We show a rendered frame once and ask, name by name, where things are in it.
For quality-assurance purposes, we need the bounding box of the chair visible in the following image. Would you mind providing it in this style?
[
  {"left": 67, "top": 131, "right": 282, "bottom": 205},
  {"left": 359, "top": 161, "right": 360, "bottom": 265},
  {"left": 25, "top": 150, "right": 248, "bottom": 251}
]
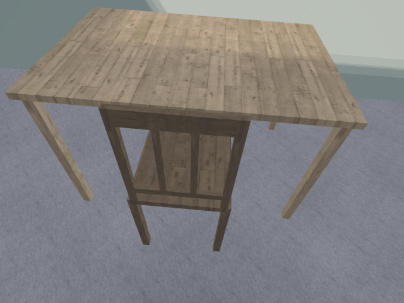
[{"left": 98, "top": 104, "right": 251, "bottom": 252}]

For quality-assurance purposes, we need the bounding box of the table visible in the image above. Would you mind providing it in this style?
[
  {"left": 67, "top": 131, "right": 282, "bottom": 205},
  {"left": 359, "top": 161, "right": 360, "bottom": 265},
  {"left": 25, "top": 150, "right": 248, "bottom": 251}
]
[{"left": 5, "top": 7, "right": 368, "bottom": 219}]

